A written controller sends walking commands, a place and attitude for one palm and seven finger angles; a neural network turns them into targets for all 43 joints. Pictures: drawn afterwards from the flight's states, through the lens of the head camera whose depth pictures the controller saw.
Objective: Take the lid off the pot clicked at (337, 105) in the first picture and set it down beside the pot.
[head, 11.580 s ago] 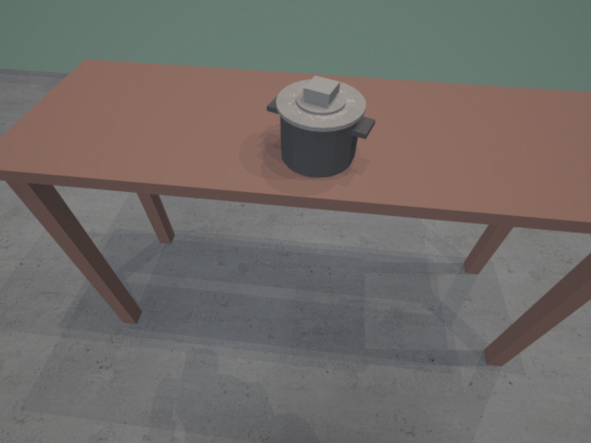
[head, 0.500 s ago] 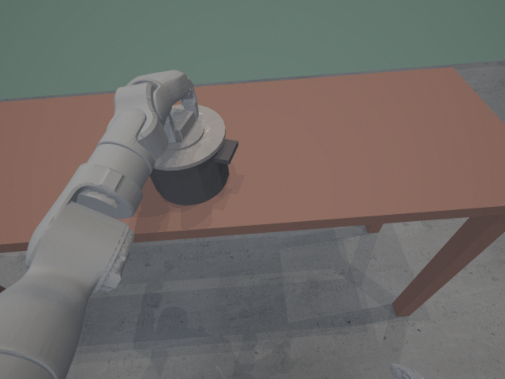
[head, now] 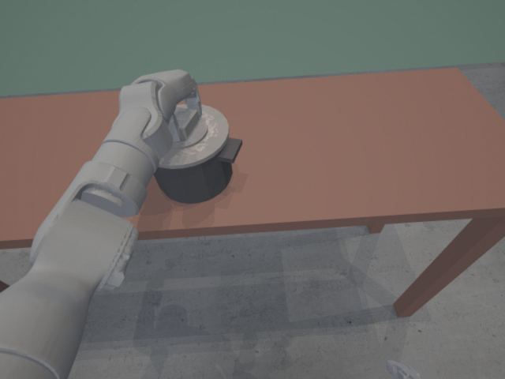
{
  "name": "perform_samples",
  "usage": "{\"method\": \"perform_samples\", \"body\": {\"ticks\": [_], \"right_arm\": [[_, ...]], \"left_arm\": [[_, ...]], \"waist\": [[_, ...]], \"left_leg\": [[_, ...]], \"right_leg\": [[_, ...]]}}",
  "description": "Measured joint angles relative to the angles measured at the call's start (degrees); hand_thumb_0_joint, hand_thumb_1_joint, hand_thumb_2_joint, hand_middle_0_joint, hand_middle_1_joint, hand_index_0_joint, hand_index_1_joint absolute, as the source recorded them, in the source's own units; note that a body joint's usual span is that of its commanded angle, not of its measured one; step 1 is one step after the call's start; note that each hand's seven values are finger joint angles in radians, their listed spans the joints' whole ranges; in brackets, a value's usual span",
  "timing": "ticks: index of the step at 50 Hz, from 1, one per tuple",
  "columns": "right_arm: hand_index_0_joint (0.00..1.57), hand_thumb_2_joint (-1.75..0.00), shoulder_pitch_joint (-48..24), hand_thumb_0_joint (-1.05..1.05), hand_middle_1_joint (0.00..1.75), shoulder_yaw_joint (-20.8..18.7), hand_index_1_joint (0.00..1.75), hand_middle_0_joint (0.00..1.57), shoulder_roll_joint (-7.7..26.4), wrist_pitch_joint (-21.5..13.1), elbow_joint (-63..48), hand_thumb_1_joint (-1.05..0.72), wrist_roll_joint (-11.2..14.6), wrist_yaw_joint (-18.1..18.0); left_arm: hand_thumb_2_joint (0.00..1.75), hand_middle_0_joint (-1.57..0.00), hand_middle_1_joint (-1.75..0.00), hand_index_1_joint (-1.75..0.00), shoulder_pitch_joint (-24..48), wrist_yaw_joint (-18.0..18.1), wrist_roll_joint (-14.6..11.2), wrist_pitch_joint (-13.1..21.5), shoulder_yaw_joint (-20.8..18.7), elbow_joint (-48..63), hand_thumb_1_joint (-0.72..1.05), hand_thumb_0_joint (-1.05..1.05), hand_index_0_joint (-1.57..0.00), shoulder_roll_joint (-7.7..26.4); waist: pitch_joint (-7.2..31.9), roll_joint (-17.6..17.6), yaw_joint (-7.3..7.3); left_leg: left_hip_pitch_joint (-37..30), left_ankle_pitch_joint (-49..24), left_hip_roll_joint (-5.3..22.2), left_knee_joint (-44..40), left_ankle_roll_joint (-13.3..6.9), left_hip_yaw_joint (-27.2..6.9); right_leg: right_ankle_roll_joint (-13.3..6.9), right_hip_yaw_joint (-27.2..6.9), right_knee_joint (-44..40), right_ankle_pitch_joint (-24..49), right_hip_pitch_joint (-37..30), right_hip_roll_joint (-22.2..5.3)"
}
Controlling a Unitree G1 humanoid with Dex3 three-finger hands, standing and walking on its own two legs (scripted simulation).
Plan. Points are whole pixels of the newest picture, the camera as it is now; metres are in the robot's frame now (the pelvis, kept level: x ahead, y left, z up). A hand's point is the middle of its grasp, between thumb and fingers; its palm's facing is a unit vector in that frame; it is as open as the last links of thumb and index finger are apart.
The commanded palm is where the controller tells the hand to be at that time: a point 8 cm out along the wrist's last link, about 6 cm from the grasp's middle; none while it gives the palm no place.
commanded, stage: close the fingers and squeeze the knob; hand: left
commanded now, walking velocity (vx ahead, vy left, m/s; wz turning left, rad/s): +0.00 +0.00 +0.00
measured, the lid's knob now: (179, 121) +0.51 +0.11 +0.14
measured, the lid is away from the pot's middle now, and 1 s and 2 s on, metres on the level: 0.01 0.01 0.01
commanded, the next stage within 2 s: lift the lid straight up in 0.16 s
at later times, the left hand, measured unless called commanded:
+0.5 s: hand (174, 119) +0.48 +0.11 +0.17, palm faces -0.36 -0.10 -0.93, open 8.5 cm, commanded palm +0.47 +0.12 +0.25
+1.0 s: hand (161, 96) +0.48 +0.12 +0.21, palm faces -0.31 -0.11 -0.95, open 8.5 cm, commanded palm +0.47 +0.12 +0.29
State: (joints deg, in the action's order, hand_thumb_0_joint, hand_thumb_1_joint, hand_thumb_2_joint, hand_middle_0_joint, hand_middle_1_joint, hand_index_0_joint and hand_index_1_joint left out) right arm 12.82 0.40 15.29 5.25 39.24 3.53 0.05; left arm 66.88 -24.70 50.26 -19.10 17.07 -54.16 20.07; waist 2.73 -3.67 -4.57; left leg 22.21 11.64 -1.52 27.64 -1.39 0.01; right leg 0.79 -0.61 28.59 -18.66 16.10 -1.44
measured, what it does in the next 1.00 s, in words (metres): stands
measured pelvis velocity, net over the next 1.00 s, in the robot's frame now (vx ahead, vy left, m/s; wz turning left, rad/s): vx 0.00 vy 0.00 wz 0.00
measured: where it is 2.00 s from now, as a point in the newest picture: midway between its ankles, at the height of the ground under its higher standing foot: outside the picture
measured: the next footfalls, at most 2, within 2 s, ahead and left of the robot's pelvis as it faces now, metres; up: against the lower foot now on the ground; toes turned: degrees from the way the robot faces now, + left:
none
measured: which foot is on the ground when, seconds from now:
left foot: down 0.00-1.00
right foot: down 0.00-1.00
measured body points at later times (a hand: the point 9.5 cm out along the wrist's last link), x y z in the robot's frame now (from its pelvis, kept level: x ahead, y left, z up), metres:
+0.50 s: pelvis +0.00 +0.00 +0.00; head +0.03 -0.03 +0.45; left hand +0.49 +0.11 +0.22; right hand +0.07 -0.26 -0.13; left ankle +0.02 +0.11 -0.74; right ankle -0.05 -0.13 -0.74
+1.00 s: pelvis +0.00 +0.00 +0.00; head +0.02 -0.03 +0.45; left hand +0.49 +0.12 +0.27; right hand +0.10 -0.26 -0.13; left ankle +0.02 +0.11 -0.74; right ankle -0.05 -0.13 -0.74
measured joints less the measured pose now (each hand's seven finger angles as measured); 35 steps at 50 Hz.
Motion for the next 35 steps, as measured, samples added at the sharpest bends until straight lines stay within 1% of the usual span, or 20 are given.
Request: {"method": "perform_samples", "body": {"ticks": [6, 11, 20, 22, 26, 31, 35], "right_arm": [[0.20, -0.90, 0.52, 0.01, 0.30, 0.07, 0.30, 0.20, 0.19, -0.15, 0.26, -0.91, -0.04, -0.42], [0.20, -0.90, 1.45, 0.01, 0.30, -0.26, 0.30, 0.20, 0.47, -0.26, 0.37, -0.91, -0.13, -0.51], [0.20, -0.90, 2.26, 0.01, 0.30, -0.37, 0.30, 0.20, 0.43, -1.18, 0.85, -0.91, 0.02, -0.76], [0.20, -0.90, 2.43, 0.01, 0.30, -0.50, 0.30, 0.20, 0.36, -1.90, 0.93, -0.91, -0.03, -0.88], [0.20, -0.90, 2.37, 0.01, 0.30, -0.21, 0.30, 0.20, 0.26, -2.90, 1.23, -0.91, -0.21, -1.09], [0.20, -0.90, 2.42, 0.01, 0.30, -0.08, 0.30, 0.20, 0.04, -3.51, 1.30, -0.91, -0.16, -0.97], [0.20, -0.90, 2.43, 0.01, 0.30, -0.17, 0.30, 0.20, 0.17, -3.76, 1.15, -0.91, -0.25, -0.80]], "left_arm": [[0.89, -0.56, -0.95, -0.90, 1.44, -0.29, 0.45, 0.17, -0.38, -2.19, 0.18, 0.01, -0.53, 0.13], [0.89, -0.57, -0.95, -0.90, 1.31, -0.17, 0.62, 0.52, -0.61, -2.50, 0.18, 0.01, -0.53, 0.43], [0.88, -0.56, -0.94, -0.90, 1.43, -0.04, 0.15, 0.78, 0.02, -2.68, 0.20, 0.00, -0.51, 0.90], [0.88, -0.57, -0.94, -0.90, 1.87, -0.26, 0.02, 0.77, 0.43, -2.57, 0.20, 0.00, -0.52, 0.83], [0.88, -0.58, -0.94, -0.90, 2.25, -0.34, 0.09, 1.63, -1.58, -2.89, 0.19, -0.01, -0.52, 1.16], [0.88, -0.58, -0.94, -0.89, 3.82, -0.76, 0.66, 0.79, -1.48, -4.42, 0.19, -0.01, -0.53, 1.76], [0.88, -0.59, -0.94, -0.89, 4.13, -1.67, 0.52, 0.64, -1.48, -3.55, 0.18, -0.02, -0.53, 2.25]], "waist": [[0.02, 0.28, -0.52], [0.14, 0.21, -0.76], [-0.28, 0.20, -1.02], [-0.45, 0.07, -0.98], [-0.36, -0.17, -0.99], [-0.02, -0.08, -0.92], [0.06, -0.04, -0.74]], "left_leg": [[0.43, -0.15, 0.10, 0.07, 0.02, 0.06], [0.48, -0.25, 0.18, -0.02, 0.00, 0.20], [0.13, -0.41, 0.20, -0.22, -0.04, 0.27], [0.17, -0.49, 0.14, -0.27, -0.05, 0.18], [-0.06, -0.54, 0.13, -0.53, -0.09, 0.35], [-0.21, -0.51, 0.15, -0.73, -0.04, 0.41], [-0.34, -0.48, 0.13, -0.75, -0.04, 0.26]], "right_leg": [[-0.03, -0.08, 0.08, 0.18, 0.48, 0.10], [0.00, -0.23, -0.03, 0.37, 0.58, 0.16], [0.01, -0.31, -0.21, 0.55, 0.27, 0.18], [0.02, -0.22, -0.24, 0.57, 0.27, 0.13], [0.07, -0.40, -0.35, 0.62, 0.20, 0.10], [0.03, -0.46, -0.45, 0.56, 0.11, 0.12], [0.02, -0.31, -0.65, 0.56, -0.16, 0.12]]}}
